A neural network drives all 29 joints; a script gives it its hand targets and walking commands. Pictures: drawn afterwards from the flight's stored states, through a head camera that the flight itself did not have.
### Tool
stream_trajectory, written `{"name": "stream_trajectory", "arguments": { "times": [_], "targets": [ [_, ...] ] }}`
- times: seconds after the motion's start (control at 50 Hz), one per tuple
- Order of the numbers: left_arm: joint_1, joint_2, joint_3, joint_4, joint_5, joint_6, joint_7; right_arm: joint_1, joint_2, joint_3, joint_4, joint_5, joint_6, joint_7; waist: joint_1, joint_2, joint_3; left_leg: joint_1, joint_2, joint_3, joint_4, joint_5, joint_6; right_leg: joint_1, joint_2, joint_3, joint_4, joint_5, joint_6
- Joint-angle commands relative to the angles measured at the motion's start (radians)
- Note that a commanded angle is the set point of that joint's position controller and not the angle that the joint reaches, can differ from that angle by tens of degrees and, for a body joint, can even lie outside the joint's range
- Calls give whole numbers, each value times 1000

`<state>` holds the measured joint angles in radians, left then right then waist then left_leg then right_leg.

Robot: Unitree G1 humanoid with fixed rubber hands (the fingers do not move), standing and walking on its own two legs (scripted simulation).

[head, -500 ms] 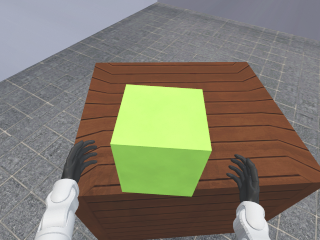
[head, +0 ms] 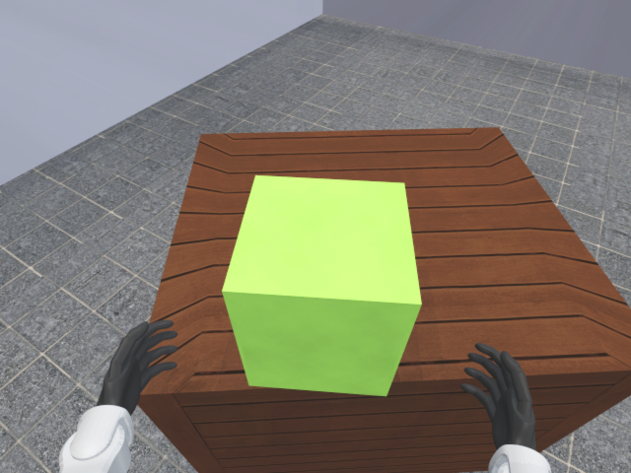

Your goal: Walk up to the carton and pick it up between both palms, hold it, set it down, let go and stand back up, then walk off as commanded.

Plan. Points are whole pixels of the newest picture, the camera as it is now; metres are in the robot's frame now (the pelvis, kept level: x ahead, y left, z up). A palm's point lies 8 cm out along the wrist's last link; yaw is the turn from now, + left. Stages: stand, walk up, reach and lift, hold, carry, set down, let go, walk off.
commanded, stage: set down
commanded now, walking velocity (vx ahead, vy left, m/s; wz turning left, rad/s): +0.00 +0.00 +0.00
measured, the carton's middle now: (323, 289) +0.37 -0.02 +0.01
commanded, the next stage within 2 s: let go in 1.48 s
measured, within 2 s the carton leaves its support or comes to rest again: neither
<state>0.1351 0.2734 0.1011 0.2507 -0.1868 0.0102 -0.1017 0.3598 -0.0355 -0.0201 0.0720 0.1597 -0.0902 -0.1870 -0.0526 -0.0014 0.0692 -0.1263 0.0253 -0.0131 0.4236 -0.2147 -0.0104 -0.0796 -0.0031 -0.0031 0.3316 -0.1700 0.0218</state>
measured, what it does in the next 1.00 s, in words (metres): stands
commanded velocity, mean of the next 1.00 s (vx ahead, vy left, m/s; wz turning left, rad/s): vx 0.00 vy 0.00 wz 0.00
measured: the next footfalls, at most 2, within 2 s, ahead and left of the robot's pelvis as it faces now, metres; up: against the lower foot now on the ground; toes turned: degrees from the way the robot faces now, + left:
none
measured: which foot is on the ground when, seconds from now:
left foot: down 0.00-1.00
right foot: down 0.00-1.00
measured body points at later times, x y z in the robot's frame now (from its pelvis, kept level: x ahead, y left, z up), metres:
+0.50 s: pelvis +0.01 +0.00 +0.00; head +0.01 +0.00 +0.45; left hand +0.25 +0.23 -0.01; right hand +0.19 -0.22 +0.00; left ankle +0.02 +0.12 -0.74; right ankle +0.01 -0.14 -0.74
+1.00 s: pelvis +0.02 +0.00 +0.00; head +0.03 +0.00 +0.45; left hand +0.24 +0.23 -0.03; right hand +0.19 -0.23 -0.03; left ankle +0.02 +0.12 -0.74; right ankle +0.01 -0.14 -0.74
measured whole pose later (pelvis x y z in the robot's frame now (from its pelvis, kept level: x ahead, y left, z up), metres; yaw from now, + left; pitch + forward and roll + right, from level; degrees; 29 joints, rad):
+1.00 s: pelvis +0.02 +0.00 +0.00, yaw +0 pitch -4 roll -1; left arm 0.17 0.22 0.10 0.30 -0.05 0.10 -0.06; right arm 0.31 -0.15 -0.02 0.29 0.07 -0.11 -0.05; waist -0.05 0.00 0.09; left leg -0.11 0.03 -0.01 0.41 -0.23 -0.01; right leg -0.07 0.00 0.00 0.33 -0.19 0.02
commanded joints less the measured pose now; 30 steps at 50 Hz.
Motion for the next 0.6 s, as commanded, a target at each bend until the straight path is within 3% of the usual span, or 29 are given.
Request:
{"name": "stream_trajectory", "arguments": {
  "times": [0.0,0.08,0.12,0.14,0.2,0.26,0.4,0.42,0.46,0.58],
  "targets": [
    [19,126,-75,-209,22,-18,-2,-36,-48,106,-179,-41,-9,11,92,51,-43,99,-17,60,-124,74,-23,-30,27,5,-73,-58,-49],
    [24,110,-85,-194,31,-15,6,-38,-59,79,-142,-53,-5,23,77,60,-53,95,-13,55,-132,65,-28,-24,30,2,-73,-55,-54],
    [27,101,-89,-171,38,-10,5,-50,-64,76,-136,-51,-8,33,82,47,-54,97,-9,55,-135,68,-28,-26,36,0,-73,-52,-54],
    [27,90,-82,-153,53,-7,10,-56,-75,76,-112,-51,0,40,86,67,-45,90,-11,57,-143,67,-31,-23,39,-4,-73,-61,-59],
    [29,88,-91,-151,45,-8,11,-56,-79,45,-89,-59,-3,45,69,63,-64,85,-3,54,-144,63,-31,-7,39,-7,-68,-44,-56],
    [54,78,-84,-153,62,-9,14,-32,-84,55,-77,-57,-12,56,75,66,-76,123,-15,63,-125,146,-39,-12,39,-6,-78,-5,-58],
    [82,48,-86,-84,91,-5,17,-9,-112,36,18,-78,-15,81,65,64,-58,149,-15,59,-125,184,-48,-23,52,-15,-88,5,-65],
    [72,57,-78,-85,88,-5,17,-27,-112,33,6,-84,-22,81,67,38,-72,138,-17,61,-122,170,-42,-13,52,-15,-85,1,-60],
    [65,49,-77,-75,99,-4,23,-36,-118,31,34,-83,-20,86,76,62,-54,132,-21,64,-127,159,-45,-27,48,-13,-92,-16,-61],
    [82,42,-70,-9,110,11,24,-31,-135,27,67,-95,-41,101,81,32,-64,148,-25,69,-118,180,-38,-24,50,-18,-91,3,-57]
  ]
}}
